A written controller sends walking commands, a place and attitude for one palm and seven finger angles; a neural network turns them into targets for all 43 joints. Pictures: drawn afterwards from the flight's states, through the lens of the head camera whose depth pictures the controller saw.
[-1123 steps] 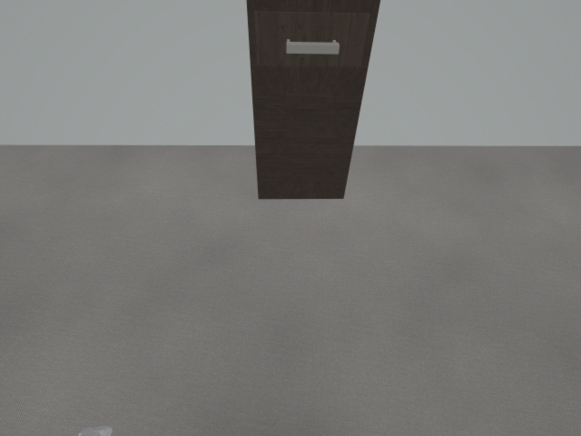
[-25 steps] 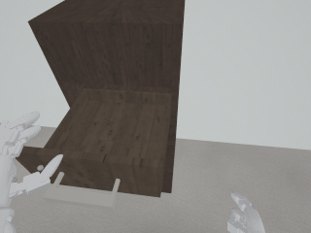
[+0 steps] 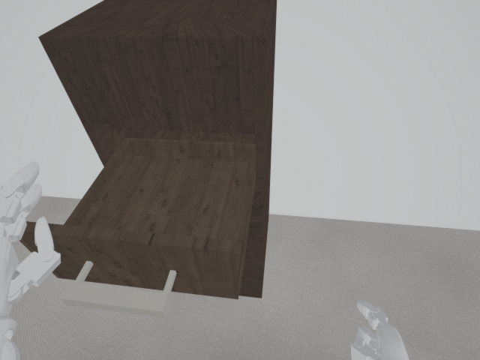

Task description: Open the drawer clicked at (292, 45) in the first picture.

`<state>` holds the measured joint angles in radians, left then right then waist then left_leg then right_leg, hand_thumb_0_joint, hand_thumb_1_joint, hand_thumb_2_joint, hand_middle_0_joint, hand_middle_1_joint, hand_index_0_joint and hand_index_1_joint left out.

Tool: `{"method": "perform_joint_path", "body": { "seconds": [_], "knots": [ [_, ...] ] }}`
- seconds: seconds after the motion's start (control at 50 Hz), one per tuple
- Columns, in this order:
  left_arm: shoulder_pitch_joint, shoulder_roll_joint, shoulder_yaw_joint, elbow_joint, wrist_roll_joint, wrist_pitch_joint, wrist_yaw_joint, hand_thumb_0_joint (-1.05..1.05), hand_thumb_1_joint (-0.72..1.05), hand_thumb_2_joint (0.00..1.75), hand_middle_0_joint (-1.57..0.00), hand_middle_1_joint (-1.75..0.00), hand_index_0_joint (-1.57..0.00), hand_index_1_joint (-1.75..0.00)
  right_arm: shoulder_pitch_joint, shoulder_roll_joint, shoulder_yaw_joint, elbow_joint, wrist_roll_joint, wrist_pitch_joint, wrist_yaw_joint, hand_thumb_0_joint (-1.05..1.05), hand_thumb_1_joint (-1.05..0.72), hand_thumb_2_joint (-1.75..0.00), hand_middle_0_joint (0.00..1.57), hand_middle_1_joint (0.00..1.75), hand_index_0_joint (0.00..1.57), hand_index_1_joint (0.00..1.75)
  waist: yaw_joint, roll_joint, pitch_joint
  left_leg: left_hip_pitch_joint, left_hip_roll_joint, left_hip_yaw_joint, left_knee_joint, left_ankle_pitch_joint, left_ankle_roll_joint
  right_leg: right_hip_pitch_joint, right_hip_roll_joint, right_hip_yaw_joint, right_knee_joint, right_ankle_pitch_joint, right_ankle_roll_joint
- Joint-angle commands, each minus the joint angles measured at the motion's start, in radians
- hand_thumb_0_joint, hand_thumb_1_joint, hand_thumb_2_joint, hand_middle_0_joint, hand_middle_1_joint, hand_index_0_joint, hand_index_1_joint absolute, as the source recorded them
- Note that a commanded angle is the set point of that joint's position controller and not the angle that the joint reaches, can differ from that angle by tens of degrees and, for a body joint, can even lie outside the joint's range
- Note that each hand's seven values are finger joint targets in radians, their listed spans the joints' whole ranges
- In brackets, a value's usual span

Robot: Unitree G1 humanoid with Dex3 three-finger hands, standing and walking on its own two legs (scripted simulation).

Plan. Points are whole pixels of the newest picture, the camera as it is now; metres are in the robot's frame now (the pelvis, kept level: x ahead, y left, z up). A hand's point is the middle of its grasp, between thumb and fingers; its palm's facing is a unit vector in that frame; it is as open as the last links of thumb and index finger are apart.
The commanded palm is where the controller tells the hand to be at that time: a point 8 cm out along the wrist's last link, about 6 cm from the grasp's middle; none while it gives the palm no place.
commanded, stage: step back with the hand held close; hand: left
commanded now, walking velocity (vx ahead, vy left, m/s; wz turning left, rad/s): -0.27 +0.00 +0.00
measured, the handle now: (122, 285) +0.23 +0.24 +0.00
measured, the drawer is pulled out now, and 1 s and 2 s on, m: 0.30 0.30 0.30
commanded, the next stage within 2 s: stop stepping back and stand still in 1.24 s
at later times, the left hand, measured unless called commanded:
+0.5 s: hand (27, 282) +0.15 +0.26 +0.18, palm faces +0.34 -0.78 -0.52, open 7.4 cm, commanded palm +0.09 +0.30 +0.19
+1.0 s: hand out of the picture +0.09 +0.28 +0.18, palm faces +0.40 -0.78 -0.49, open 7.4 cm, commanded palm +0.02 +0.31 +0.19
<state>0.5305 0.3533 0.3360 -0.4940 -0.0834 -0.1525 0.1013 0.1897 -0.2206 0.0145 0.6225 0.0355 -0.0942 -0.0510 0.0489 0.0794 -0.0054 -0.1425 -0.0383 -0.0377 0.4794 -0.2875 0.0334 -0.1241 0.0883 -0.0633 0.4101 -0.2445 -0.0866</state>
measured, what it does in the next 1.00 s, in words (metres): walks backwards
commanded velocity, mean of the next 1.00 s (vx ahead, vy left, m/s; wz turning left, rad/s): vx -0.31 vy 0.00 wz -0.01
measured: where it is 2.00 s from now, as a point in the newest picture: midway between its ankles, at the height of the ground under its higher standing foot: outside the picture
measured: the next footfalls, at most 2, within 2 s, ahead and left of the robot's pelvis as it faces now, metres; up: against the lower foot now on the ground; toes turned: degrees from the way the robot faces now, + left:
right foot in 1.08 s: -0.13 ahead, -0.10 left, +0.00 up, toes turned -4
left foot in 1.40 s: -0.24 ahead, +0.09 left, +0.00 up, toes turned +3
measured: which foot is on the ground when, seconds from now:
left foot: down 0.00-1.00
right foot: down 0.00-0.84, up 0.86-1.00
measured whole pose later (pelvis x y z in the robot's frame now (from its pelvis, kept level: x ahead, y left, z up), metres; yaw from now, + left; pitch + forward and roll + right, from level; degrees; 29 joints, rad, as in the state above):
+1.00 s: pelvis -0.11 +0.03 -0.01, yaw +0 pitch +2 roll -1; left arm 0.60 0.44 0.48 -0.69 -0.04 -0.23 0.15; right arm 0.19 -0.16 -0.01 0.61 -0.01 -0.11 -0.03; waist 0.01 -0.04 0.03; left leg -0.39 0.02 0.03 0.60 -0.25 0.02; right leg -0.37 0.01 -0.02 0.72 -0.38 0.01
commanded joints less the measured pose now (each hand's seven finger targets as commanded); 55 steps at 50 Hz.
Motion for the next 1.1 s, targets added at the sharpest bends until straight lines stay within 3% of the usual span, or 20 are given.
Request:
{"method": "perform_joint_path", "body": {
  "seconds": [0.0,0.04,0.12,0.24,0.32,0.44,0.54,0.58,0.64,0.66,0.68,0.72,0.76,0.8,0.82,0.86,0.9,0.94,1.02,1.08],
  "knots": [
    [-0.036,0.168,0.14,-0.152,0.018,-0.104,0.014,0.0,0.9,0.9,-0.2,-0.3,-0.2,-0.3,-0.107,-0.099,-0.051,-0.171,0.0,-0.032,0.002,0.0,-0.9,-0.9,0.2,0.3,0.2,0.3,-0.048,-0.162,0.014,-0.045,0.045,-0.029,0.09,0.059,0.021,-0.143,-0.275,0.271,-0.193,0.174,0.055],
    [0.015,0.168,0.135,-0.203,0.022,-0.122,0.015,0.0,0.9,0.9,-0.2,-0.3,-0.2,-0.3,-0.101,-0.108,-0.056,-0.178,-0.001,-0.027,0.006,0.0,-0.9,-0.9,0.2,0.3,0.2,0.3,-0.049,-0.074,-0.061,-0.042,0.053,-0.026,0.058,0.103,0.019,-0.092,-0.283,0.23,-0.126,0.257,0.043],
    [0.069,0.205,0.171,-0.283,0.023,-0.118,0.032,0.0,0.9,0.9,-0.2,-0.3,-0.2,-0.3,-0.117,-0.122,-0.071,-0.198,-0.003,-0.006,-0.002,0.0,-0.9,-0.9,0.2,0.3,0.2,0.3,-0.048,-0.002,-0.127,-0.046,0.111,-0.063,-0.023,0.284,0.024,-0.05,-0.219,0.159,-0.018,0.308,0.067],
    [0.124,0.233,0.219,-0.319,0.018,-0.109,0.047,0.0,0.9,0.9,-0.2,-0.3,-0.2,-0.3,-0.107,-0.113,-0.082,-0.217,-0.001,0.014,-0.014,0.0,-0.9,-0.9,0.2,0.3,0.2,0.3,-0.051,-0.057,-0.174,-0.134,0.142,-0.108,-0.012,0.387,0.015,0.008,-0.203,0.14,0.062,0.37,0.046],
    [0.141,0.229,0.215,-0.337,0.014,-0.104,0.047,0.0,0.9,0.9,-0.2,-0.3,-0.2,-0.3,-0.101,-0.121,-0.086,-0.221,0.0,0.013,-0.015,0.0,-0.9,-0.9,0.2,0.3,0.2,0.3,-0.056,-0.027,-0.164,-0.162,0.151,-0.127,-0.01,0.341,0.017,-0.032,-0.202,0.155,0.076,0.317,0.036],
    [0.116,0.227,0.22,-0.349,0.024,-0.102,0.054,0.0,0.9,0.9,-0.2,-0.3,-0.2,-0.3,-0.103,-0.113,-0.074,-0.223,-0.018,0.003,-0.019,0.0,-0.9,-0.9,0.2,0.3,0.2,0.3,-0.048,0.005,-0.116,-0.315,0.215,-0.181,-0.111,0.212,0.049,-0.015,-0.145,0.125,0.172,0.085,0.066],
    [0.053,0.209,0.202,-0.359,0.037,-0.101,0.053,0.0,0.9,0.9,-0.2,-0.3,-0.2,-0.3,-0.088,-0.122,-0.065,-0.23,-0.027,-0.015,-0.02,0.0,-0.9,-0.9,0.2,0.3,0.2,0.3,-0.053,-0.005,-0.062,-0.46,0.232,-0.189,-0.135,-0.053,0.073,0.004,-0.133,0.144,0.213,-0.032,0.068],
    [0.04,0.21,0.209,-0.338,0.043,-0.101,0.055,0.0,0.9,0.9,-0.2,-0.3,-0.2,-0.3,-0.084,-0.122,-0.063,-0.235,-0.023,-0.016,-0.017,0.0,-0.9,-0.9,0.2,0.3,0.2,0.3,-0.055,-0.052,-0.042,-0.526,0.193,-0.164,-0.09,-0.205,0.071,0.009,-0.165,0.202,0.161,-0.042,0.058],
    [-0.001,0.212,0.181,-0.363,0.037,-0.114,0.061,0.0,0.9,0.9,-0.2,-0.3,-0.2,-0.3,-0.048,-0.121,-0.073,-0.221,-0.017,-0.017,-0.005,0.0,-0.9,-0.9,0.2,0.3,0.2,0.3,-0.077,-0.192,-0.045,-0.296,0.044,-0.053,0.254,-0.202,0.006,-0.28,-0.357,0.447,-0.158,-0.267,-0.036],
    [-0.002,0.218,0.182,-0.361,0.034,-0.117,0.069,0.0,0.9,0.9,-0.2,-0.3,-0.2,-0.3,-0.04,-0.109,-0.071,-0.209,-0.018,-0.015,0.0,0.0,-0.9,-0.9,0.2,0.3,0.2,0.3,-0.077,-0.236,-0.069,-0.219,0.022,-0.019,0.382,-0.153,-0.009,-0.329,-0.423,0.457,-0.205,-0.267,-0.063],
    [0.017,0.215,0.179,-0.36,0.032,-0.12,0.07,0.0,0.9,0.9,-0.2,-0.3,-0.2,-0.3,-0.047,-0.108,-0.071,-0.206,-0.019,-0.015,0.004,0.0,-0.9,-0.9,0.2,0.3,0.2,0.3,-0.076,-0.234,-0.096,-0.197,0.028,-0.016,0.45,-0.152,-0.011,-0.313,-0.445,0.41,-0.189,-0.178,-0.081],
    [0.034,0.234,0.205,-0.375,0.033,-0.119,0.071,0.0,0.9,0.9,-0.2,-0.3,-0.2,-0.3,-0.074,-0.093,-0.055,-0.213,-0.024,-0.01,0.001,0.0,-0.9,-0.9,0.2,0.3,0.2,0.3,-0.07,-0.149,-0.08,-0.193,0.066,-0.029,0.289,-0.167,-0.008,-0.268,-0.405,0.314,-0.111,0.003,-0.064],
    [0.06,0.232,0.207,-0.383,0.036,-0.126,0.073,0.0,0.9,0.9,-0.2,-0.3,-0.2,-0.3,-0.068,-0.092,-0.047,-0.197,-0.03,-0.005,-0.007,0.0,-0.9,-0.9,0.2,0.3,0.2,0.3,-0.074,-0.057,-0.059,-0.173,0.091,-0.023,-0.029,-0.039,0.006,-0.23,-0.297,0.198,0.006,0.052,0.011],
    [0.044,0.254,0.231,-0.433,0.047,-0.151,0.075,0.0,0.9,0.9,-0.2,-0.3,-0.2,-0.3,-0.097,-0.115,-0.063,-0.206,-0.035,-0.032,-0.011,0.0,-0.9,-0.9,0.2,0.3,0.2,0.3,-0.049,0.16,-0.084,-0.319,0.282,-0.206,-0.124,0.145,0.079,-0.113,-0.14,0.093,0.238,0.081,0.09],
    [0.074,0.264,0.255,-0.393,0.049,-0.151,0.073,0.0,0.9,0.9,-0.2,-0.3,-0.2,-0.3,-0.1,-0.098,-0.07,-0.198,-0.031,-0.043,-0.01,0.0,-0.9,-0.9,0.2,0.3,0.2,0.3,-0.054,0.18,-0.122,-0.349,0.327,-0.201,-0.16,0.146,0.082,-0.1,-0.124,0.082,0.34,-0.065,0.088],
    [0.038,0.242,0.254,-0.439,0.039,-0.148,0.07,0.0,0.9,0.9,-0.2,-0.3,-0.2,-0.3,-0.077,-0.092,-0.075,-0.197,-0.051,-0.056,-0.008,0.0,-0.9,-0.9,0.2,0.3,0.2,0.3,-0.056,0.143,-0.101,-0.346,0.357,-0.205,-0.141,0.324,0.103,-0.16,-0.097,0.087,0.471,-0.191,0.091],
    [0.054,0.204,0.221,-0.429,0.034,-0.147,0.06,0.0,0.9,0.9,-0.2,-0.3,-0.2,-0.3,-0.053,-0.097,-0.084,-0.164,-0.051,-0.07,0.002,0.0,-0.9,-0.9,0.2,0.3,0.2,0.3,-0.052,0.083,-0.126,-0.161,0.342,-0.152,-0.045,0.635,0.093,-0.229,-0.096,0.073,0.394,-0.167,0.094],
    [0.042,0.187,0.195,-0.424,0.038,-0.144,0.052,0.0,0.9,0.9,-0.2,-0.3,-0.2,-0.3,-0.056,-0.105,-0.085,-0.149,-0.049,-0.078,0.01,0.0,-0.9,-0.9,0.2,0.3,0.2,0.3,-0.053,0.086,-0.148,-0.042,0.332,-0.125,-0.014,0.761,0.074,-0.244,-0.091,0.044,0.304,-0.143,0.099],
    [0.034,0.193,0.191,-0.4,0.036,-0.145,0.031,0.0,0.9,0.9,-0.2,-0.3,-0.2,-0.3,-0.083,-0.121,-0.079,-0.14,-0.051,-0.085,0.022,0.0,-0.9,-0.9,0.2,0.3,0.2,0.3,-0.046,0.148,-0.14,-0.014,0.32,-0.103,-0.029,0.719,0.059,-0.192,-0.082,0.018,0.158,-0.084,0.1],
    [0.06,0.206,0.215,-0.412,0.016,-0.157,0.016,0.0,0.9,0.9,-0.2,-0.3,-0.2,-0.3,-0.113,-0.118,-0.07,-0.16,-0.037,-0.073,0.03,0.0,-0.9,-0.9,0.2,0.3,0.2,0.3,-0.033,0.101,-0.198,-0.034,0.289,-0.076,0.025,0.599,0.039,-0.097,-0.094,0.016,0.008,0.073,0.097]
  ]
}}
